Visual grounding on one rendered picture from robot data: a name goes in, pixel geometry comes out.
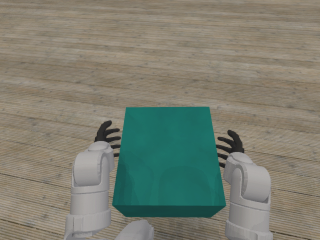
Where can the robot left hand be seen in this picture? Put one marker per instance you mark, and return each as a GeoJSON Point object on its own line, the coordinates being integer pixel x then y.
{"type": "Point", "coordinates": [102, 135]}

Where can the robot right hand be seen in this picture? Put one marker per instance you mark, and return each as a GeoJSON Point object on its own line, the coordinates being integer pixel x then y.
{"type": "Point", "coordinates": [236, 146]}

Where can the robot right forearm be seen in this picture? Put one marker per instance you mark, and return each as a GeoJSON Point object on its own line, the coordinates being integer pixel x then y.
{"type": "Point", "coordinates": [250, 199]}

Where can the carton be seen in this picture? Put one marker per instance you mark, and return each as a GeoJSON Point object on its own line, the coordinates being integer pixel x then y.
{"type": "Point", "coordinates": [168, 164]}

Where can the robot left forearm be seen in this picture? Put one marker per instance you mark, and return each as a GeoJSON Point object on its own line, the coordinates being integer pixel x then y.
{"type": "Point", "coordinates": [90, 182]}

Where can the left robot thigh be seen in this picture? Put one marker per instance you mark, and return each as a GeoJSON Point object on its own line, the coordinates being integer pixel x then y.
{"type": "Point", "coordinates": [137, 230]}

